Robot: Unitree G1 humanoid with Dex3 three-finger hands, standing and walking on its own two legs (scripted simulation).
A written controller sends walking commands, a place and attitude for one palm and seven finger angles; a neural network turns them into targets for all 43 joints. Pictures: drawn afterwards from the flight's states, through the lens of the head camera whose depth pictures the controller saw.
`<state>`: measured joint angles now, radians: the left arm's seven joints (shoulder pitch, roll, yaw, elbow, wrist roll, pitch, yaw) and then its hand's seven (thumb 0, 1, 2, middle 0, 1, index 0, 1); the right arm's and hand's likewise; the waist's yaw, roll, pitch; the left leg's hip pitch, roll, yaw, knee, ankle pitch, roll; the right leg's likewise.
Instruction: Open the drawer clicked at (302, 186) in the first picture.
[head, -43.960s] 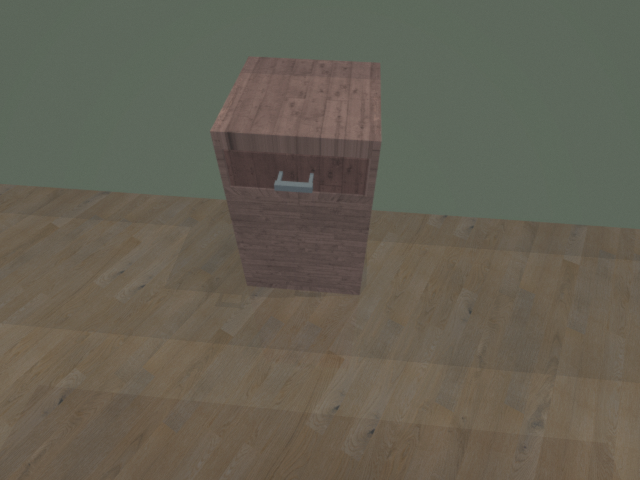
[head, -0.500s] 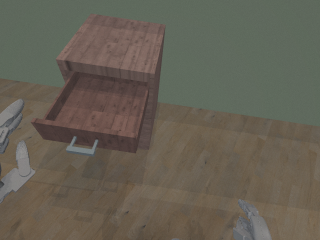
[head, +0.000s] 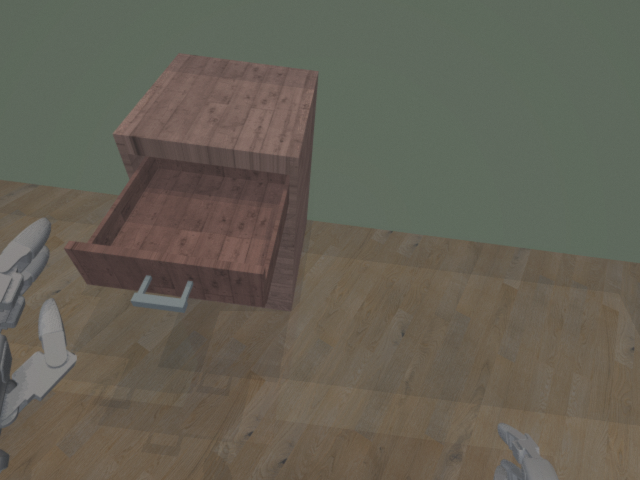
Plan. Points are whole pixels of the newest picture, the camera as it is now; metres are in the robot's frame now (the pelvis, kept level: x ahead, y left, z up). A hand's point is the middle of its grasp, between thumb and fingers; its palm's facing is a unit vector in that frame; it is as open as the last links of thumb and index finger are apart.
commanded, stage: stop stepping back and stand still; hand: left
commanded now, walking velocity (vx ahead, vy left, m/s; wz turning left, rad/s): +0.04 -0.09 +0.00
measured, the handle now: (163, 293) +0.48 +0.31 -0.20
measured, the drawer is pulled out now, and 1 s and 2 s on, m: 0.30 0.30 0.30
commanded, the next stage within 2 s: let the arm hang, fingers relaxed in 0.36 s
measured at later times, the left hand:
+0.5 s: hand (65, 351) +0.21 +0.25 +0.13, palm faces +0.27 -0.84 -0.47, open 7.4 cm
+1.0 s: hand out of the picture -0.05 +0.21 -0.17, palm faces +0.01 -0.98 -0.21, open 7.2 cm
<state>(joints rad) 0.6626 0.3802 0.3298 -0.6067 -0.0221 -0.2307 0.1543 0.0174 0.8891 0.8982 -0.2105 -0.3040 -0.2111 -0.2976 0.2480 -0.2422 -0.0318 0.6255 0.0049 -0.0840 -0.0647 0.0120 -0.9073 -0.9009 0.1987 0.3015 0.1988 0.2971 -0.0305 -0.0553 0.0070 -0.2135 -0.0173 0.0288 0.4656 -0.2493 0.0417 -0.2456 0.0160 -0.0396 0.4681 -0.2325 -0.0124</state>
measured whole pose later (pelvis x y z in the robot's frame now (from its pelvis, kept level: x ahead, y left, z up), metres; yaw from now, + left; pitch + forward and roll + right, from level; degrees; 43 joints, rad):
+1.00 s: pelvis -0.02 +0.02 +0.00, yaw +0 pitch -2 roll -1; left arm 0.33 0.21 0.01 1.08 0.01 0.03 0.02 0.00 0.95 0.90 -0.20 -0.30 -0.20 -0.29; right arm 0.31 -0.17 0.01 1.08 -0.01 0.02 -0.03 0.01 -0.91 -0.90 0.20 0.30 0.20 0.30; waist 0.00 -0.01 0.10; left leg -0.17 -0.04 0.04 0.42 -0.22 0.06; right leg -0.16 0.00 -0.03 0.39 -0.19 0.00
